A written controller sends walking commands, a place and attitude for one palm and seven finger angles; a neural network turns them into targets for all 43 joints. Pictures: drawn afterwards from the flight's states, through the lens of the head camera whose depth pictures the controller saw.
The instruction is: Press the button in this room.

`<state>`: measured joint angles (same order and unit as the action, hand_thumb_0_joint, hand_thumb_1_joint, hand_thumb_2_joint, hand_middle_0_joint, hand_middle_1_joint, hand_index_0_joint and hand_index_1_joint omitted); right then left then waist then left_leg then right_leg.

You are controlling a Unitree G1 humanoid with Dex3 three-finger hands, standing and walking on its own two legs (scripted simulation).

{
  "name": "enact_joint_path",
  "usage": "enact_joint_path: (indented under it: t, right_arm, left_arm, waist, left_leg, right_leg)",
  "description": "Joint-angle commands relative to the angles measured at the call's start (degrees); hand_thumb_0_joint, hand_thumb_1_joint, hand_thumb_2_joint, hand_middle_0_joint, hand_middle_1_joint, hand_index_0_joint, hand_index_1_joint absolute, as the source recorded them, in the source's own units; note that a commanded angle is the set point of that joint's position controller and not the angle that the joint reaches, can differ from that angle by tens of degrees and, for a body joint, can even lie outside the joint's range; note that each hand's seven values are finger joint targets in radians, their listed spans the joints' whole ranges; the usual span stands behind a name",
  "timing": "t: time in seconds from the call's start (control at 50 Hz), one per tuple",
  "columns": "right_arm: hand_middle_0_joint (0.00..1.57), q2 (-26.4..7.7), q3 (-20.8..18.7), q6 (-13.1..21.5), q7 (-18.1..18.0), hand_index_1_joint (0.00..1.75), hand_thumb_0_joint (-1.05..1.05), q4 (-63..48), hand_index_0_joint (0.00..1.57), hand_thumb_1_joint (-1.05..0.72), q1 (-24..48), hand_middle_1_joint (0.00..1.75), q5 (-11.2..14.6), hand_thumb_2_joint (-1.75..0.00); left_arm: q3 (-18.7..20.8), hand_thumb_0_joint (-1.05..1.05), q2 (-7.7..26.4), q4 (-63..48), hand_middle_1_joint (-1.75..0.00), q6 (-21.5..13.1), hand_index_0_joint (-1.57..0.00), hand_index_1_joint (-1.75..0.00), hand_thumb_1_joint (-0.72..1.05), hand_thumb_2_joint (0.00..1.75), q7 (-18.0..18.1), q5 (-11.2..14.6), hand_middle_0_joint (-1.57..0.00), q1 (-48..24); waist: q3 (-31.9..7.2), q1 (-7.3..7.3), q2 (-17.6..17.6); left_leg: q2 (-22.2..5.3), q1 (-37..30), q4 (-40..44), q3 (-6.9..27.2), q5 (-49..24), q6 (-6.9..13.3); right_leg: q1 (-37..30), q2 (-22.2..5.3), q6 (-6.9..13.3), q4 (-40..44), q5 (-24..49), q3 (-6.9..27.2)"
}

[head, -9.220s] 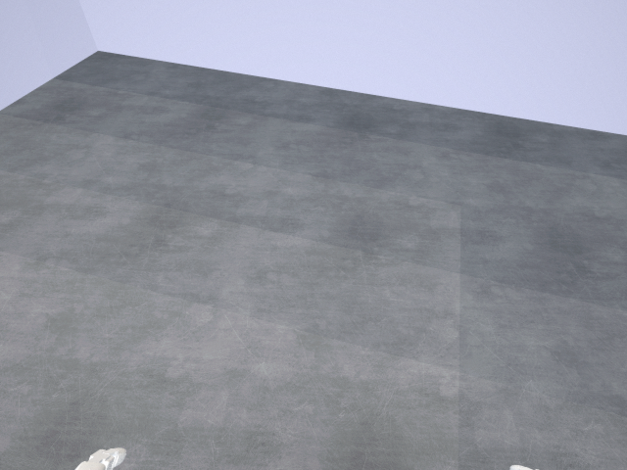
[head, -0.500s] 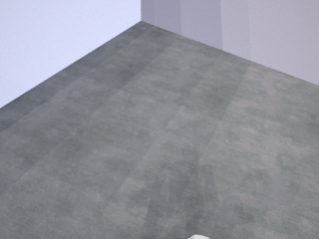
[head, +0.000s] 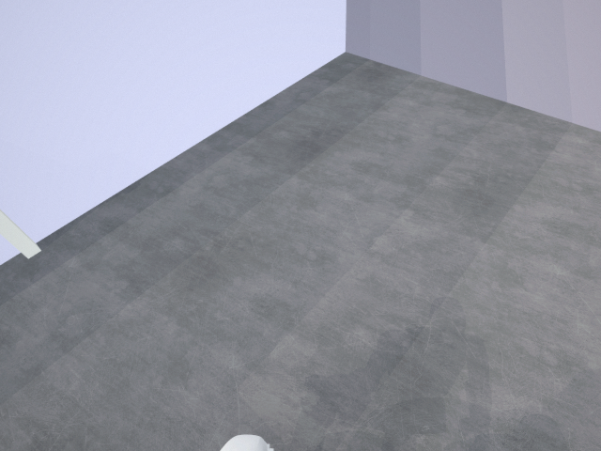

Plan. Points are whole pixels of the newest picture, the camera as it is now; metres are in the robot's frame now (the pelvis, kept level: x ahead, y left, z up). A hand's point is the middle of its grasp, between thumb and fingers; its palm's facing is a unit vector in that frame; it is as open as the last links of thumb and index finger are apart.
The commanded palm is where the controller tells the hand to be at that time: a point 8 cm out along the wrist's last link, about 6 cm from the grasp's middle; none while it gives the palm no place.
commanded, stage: turn or walk to find it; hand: left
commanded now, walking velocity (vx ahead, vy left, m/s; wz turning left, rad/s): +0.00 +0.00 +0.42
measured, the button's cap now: out of the picture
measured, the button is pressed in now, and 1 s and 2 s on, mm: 0 0 0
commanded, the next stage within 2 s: stand and wait in 0.90 s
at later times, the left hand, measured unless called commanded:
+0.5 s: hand out of the picture -0.03 +0.27 -0.18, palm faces +0.27 -0.94 -0.22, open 7.4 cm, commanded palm none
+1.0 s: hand out of the picture -0.02 +0.19 -0.14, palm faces +0.40 -0.87 -0.28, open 7.4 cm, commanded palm none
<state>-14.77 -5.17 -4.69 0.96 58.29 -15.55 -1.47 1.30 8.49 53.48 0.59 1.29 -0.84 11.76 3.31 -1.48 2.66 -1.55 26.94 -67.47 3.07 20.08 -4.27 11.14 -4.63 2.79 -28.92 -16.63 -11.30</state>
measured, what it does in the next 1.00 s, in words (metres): steps on the spot, turning left: left foot, then right foot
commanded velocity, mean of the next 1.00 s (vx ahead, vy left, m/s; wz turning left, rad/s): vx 0.00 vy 0.00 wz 0.37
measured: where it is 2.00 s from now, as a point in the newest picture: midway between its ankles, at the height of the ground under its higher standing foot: outside the picture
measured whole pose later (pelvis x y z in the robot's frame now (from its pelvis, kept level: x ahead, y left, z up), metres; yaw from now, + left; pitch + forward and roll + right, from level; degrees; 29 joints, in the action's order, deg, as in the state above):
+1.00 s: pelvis -0.03 -0.02 +0.00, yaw +24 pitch -2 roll +3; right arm -14.5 -5.5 -4.3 0.7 58.2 -16.8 -1.6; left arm 1.2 8.3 53.3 0.9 1.3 -0.6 10.4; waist 2.4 -2.3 3.3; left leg 1.2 28.3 -66.5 3.9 19.8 -3.0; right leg 11.0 -3.3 2.5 -28.6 -16.1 -7.6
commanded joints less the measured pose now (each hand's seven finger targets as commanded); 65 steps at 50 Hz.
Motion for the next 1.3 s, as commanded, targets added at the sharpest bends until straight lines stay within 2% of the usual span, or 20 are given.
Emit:
enact_joint_path:
  t: [0.0,0.16,0.22,0.24,0.26,0.28,0.34,0.4,0.62,0.74,0.76,0.78,0.8,0.82,0.88,0.94,1.16,1.22,1.26,1.28]
  right_arm:
    - [0.2,-1.89,0.09,1.2,-0.3,0.3,0.0,-4.39,0.2,-0.9,3.94,0.3,0.33,-0.9]
    - [0.2,-1.02,1.19,2.55,-0.38,0.3,0.0,-6.12,0.2,-0.9,7.33,0.3,1.24,-0.9]
    - [0.2,-3.33,0.84,3.58,-0.34,0.3,0.0,-4.86,0.2,-0.9,2.16,0.3,1.01,-0.9]
    - [0.2,-8.73,-0.26,4.22,-0.57,0.3,0.0,-4.92,0.2,-0.9,0.29,0.3,0.54,-0.9]
    - [0.2,-12.35,-0.97,3.89,-0.98,0.3,0.0,-4.72,0.2,-0.9,-1.78,0.3,0.65,-0.9]
    - [0.2,-12.48,-0.96,3.47,-1.15,0.3,0.0,-4.36,0.2,-0.9,-1.58,0.3,0.33,-0.9]
    - [0.2,-8.4,0.48,3.75,-2.22,0.3,0.0,-5.98,0.2,-0.9,5.81,0.3,0.27,-0.9]
    - [0.2,-7.86,0.73,4.57,-2.23,0.3,0.0,-6.29,0.2,-0.9,5.27,0.3,0.72,-0.9]
    - [0.2,-7.5,-0.51,4.18,-2.07,0.3,0.0,-5.48,0.2,-0.9,-0.29,0.3,0.06,-0.9]
    - [0.2,-7.41,-0.94,3.66,-1.78,0.3,0.0,-6.02,0.2,-0.9,1.53,0.3,0.17,-0.9]
    - [0.2,-6.53,-0.92,3.67,-1.59,0.3,0.0,-6.21,0.2,-0.9,2.02,0.3,0.54,-0.9]
    - [0.2,-3.41,-0.48,3.74,-1.25,0.3,0.0,-6.59,0.2,-0.9,0.99,0.3,1.08,-0.9]
    - [0.2,-0.73,-0.01,3.7,-1.18,0.3,0.0,-8.15,0.2,-0.9,1.66,0.3,0.97,-0.9]
    - [0.2,-3.69,-1.02,2.86,-1.3,0.3,0.0,-8.06,0.2,-0.9,2.86,0.3,0.38,-0.9]
    - [0.2,-2.97,-1.35,1.11,-0.43,0.3,0.0,-4.03,0.2,-0.9,-1.15,0.3,-0.08,-0.9]
    - [0.2,-1.86,-0.8,1.21,-0.47,0.3,0.0,-2.42,0.2,-0.9,-3.26,0.3,0.05,-0.9]
    - [0.2,0.85,1.73,2.72,-1.41,0.3,0.0,-2.33,0.2,-0.9,4.79,0.3,0.93,-0.9]
    - [0.2,0.65,2.18,3.46,-1.77,0.3,0.0,-0.65,0.2,-0.9,1.35,0.3,1.22,-0.9]
    - [0.2,-1.75,1.95,4.37,-1.65,0.3,0.0,0.55,0.2,-0.9,-0.85,0.3,1.32,-0.9]
    - [0.2,-5.23,1.29,4.72,-1.85,0.3,0.0,-0.17,0.2,-0.9,-0.07,0.3,0.83,-0.9]
  left_arm:
    - [3.17,0.0,12.27,-2.28,-0.3,-1.5,-0.2,-0.3,0.9,0.9,0.91,-0.49,-0.2,3.99]
    - [4.03,0.0,14.7,0.04,-0.3,-0.74,-0.2,-0.3,0.9,0.9,0.62,-1.04,-0.2,5.88]
    - [4.0,0.0,14.36,-0.06,-0.3,-0.1,-0.2,-0.3,0.9,0.9,0.38,-0.07,-0.2,4.11]
    - [3.67,0.0,11.26,-1.2,-0.3,0.41,-0.2,-0.3,0.9,0.9,0.19,0.41,-0.2,5.04]
    - [2.25,0.0,8.6,-3.16,-0.3,0.76,-0.2,-0.3,0.9,0.9,0.11,0.16,-0.2,2.31]
    - [2.57,0.0,9.97,-3.6,-0.3,1.33,-0.2,-0.3,0.9,0.9,0.27,-0.05,-0.2,0.71]
    - [3.22,0.0,10.68,-1.42,-0.3,1.9,-0.2,-0.3,0.9,0.9,-0.24,-0.26,-0.2,-0.64]
    - [3.2,0.0,10.4,0.0,-0.3,1.46,-0.2,-0.3,0.9,0.9,-0.6,-0.21,-0.2,2.07]
    - [2.75,0.0,8.61,-4.08,-0.3,1.29,-0.2,-0.3,0.9,0.9,0.08,0.26,-0.2,-5.35]
    - [2.64,0.0,8.51,-3.44,-0.3,0.21,-0.2,-0.3,0.9,0.9,0.39,0.91,-0.2,-0.46]
    - [2.94,0.0,9.7,-2.94,-0.3,-0.32,-0.2,-0.3,0.9,0.9,0.51,0.77,-0.2,1.86]
    - [3.64,0.0,13.34,-2.66,-0.3,-0.92,-0.2,-0.3,0.9,0.9,0.92,0.07,-0.2,3.72]
    - [4.45,0.0,17.83,-2.91,-0.3,-1.09,-0.2,-0.3,0.9,0.9,1.15,-0.61,-0.2,4.22]
    - [4.01,0.0,17.38,-3.76,-0.3,-0.68,-0.2,-0.3,0.9,0.9,1.15,-0.11,-0.2,3.72]
    - [3.02,0.0,12.14,-5.67,-0.3,-0.67,-0.2,-0.3,0.9,0.9,1.04,0.21,-0.2,-5.62]
    - [2.27,0.0,9.75,-4.39,-0.3,-1.54,-0.2,-0.3,0.9,0.9,0.73,0.23,-0.2,-2.43]
    - [2.55,0.0,11.5,3.02,-0.3,-1.63,-0.2,-0.3,0.9,0.9,0.68,-0.91,-0.2,8.18]
    - [2.74,0.0,12.17,4.12,-0.3,-1.32,-0.2,-0.3,0.9,0.9,0.8,-0.4,-0.2,6.33]
    - [2.58,0.0,10.57,4.29,-0.3,-0.81,-0.2,-0.3,0.9,0.9,0.75,0.42,-0.2,5.68]
    - [2.11,0.0,7.81,3.55,-0.3,-0.44,-0.2,-0.3,0.9,0.9,0.56,0.7,-0.2,7.34]
  waist:
    - [-1.24,2.98,-10.96]
    - [-4.38,3.97,-14.34]
    - [-6.9,0.23,-7.44]
    - [-7.97,-0.67,7.72]
    - [-6.66,-1.68,15.9]
    - [-6.03,-1.99,9.58]
    - [-0.04,0.47,8.66]
    - [-3.27,1.62,4.82]
    - [-4.6,-1.03,6.05]
    - [-7.16,1.85,5.59]
    - [-8.05,3.11,2.63]
    - [-9.35,3.65,-6.3]
    - [-7.33,4.36,-20.01]
    - [-5.81,4.48,-15.03]
    - [1.32,-0.48,-10.14]
    - [0.88,-0.08,-12.38]
    - [-2.57,4.59,-12.84]
    - [-4.47,2.21,-12.93]
    - [-6.51,0.9,-5.18]
    - [-6.4,1.36,5.72]
  left_leg:
    - [-1.2,3.62,6.04,-2.21,3.25,-0.51]
    - [-0.55,-5.95,25.67,-7.12,6.05,1.46]
    - [-1.24,-20.04,43.34,-6.95,-10.77,2.77]
    - [-12.51,-27.23,47.88,8.66,-22.39,7.2]
    - [-21.2,-26.85,49.06,17.25,-38.86,12.74]
    - [-22.74,-22.2,48.84,14.56,-33.22,15.77]
    - [-14.49,-17.17,50.0,9.77,-27.92,12.73]
    - [-11.26,-21.5,49.11,6.33,-33.76,11.52]
    - [-12.15,-22.49,47.86,14.81,-32.12,14.81]
    - [-8.46,-13.47,42.87,16.68,-30.94,12.17]
    - [-6.07,-9.29,40.28,15.33,-25.14,9.75]
    - [-1.41,0.07,33.41,10.34,-10.91,6.11]
    - [6.25,8.44,20.5,0.87,11.33,2.44]
    - [4.09,5.57,9.86,2.65,13.73,2.75]
    - [1.64,4.84,-2.22,2.45,3.19,2.14]
    - [1.47,5.08,-3.02,1.07,-2.36,0.9]
    - [-0.23,-6.39,25.83,-4.7,6.26,1.12]
    - [0.41,-14.75,38.23,-5.98,-2.14,1.75]
    - [-2.9,-23.46,47.1,-2.2,-13.96,3.17]
    - [-11.82,-26.03,47.77,8.09,-22.89,7.11]
  right_leg:
    - [-4.99,-15.4,4.37,10.58,20.44,10.4]
    - [-5.65,-17.49,5.33,5.03,27.02,8.43]
    - [1.55,-14.17,-0.69,-5.02,19.17,2.37]
    - [12.99,-7.26,-5.06,-16.16,1.36,-0.73]
    - [20.07,-2.69,-7.29,-25.98,-20.71,2.14]
    - [18.0,-3.25,-6.4,-31.45,-20.2,6.25]
    - [20.34,-3.02,-6.87,-35.67,-9.62,9.74]
    - [20.05,-1.91,-7.94,-36.74,-4.84,9.56]
    - [17.24,0.13,-8.32,-23.88,-9.22,10.76]
    - [0.35,3.16,-6.62,-1.18,0.06,9.32]
    - [-6.27,1.79,-6.3,6.76,6.06,9.9]
    - [-15.37,-7.81,-4.0,11.65,6.69,18.15]
    - [-14.9,-21.47,2.36,12.66,13.02,30.92]
    - [-4.57,-24.0,6.09,13.39,12.32,29.81]
    - [4.67,-14.58,2.34,15.35,1.29,19.02]
    - [1.63,-10.74,1.2,13.81,9.55,12.74]
    - [-4.83,-12.84,6.41,9.68,25.53,15.88]
    - [-2.97,-11.9,4.16,6.05,24.39,13.67]
    - [1.94,-8.28,-0.38,-1.04,17.1,9.18]
    - [9.41,-3.47,-3.56,-7.1,6.01,5.26]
